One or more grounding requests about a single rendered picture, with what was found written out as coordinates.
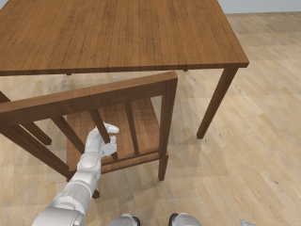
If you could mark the robot left forearm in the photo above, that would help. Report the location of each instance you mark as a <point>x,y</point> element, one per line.
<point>79,190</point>

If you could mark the robot left shin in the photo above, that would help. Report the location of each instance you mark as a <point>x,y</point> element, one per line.
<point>126,215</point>

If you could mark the robot left upper arm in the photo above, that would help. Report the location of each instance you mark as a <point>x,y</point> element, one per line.
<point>56,216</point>

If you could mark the robot shin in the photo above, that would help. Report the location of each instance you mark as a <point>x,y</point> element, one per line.
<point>126,215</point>
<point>182,214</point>

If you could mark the robot left hand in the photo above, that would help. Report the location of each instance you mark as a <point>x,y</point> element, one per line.
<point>96,144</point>

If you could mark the table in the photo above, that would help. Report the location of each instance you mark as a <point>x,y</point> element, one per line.
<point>42,37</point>

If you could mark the robot right shin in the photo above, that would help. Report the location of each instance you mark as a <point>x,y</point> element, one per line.
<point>182,214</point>

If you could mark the chair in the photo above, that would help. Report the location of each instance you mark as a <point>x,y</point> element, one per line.
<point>125,104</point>

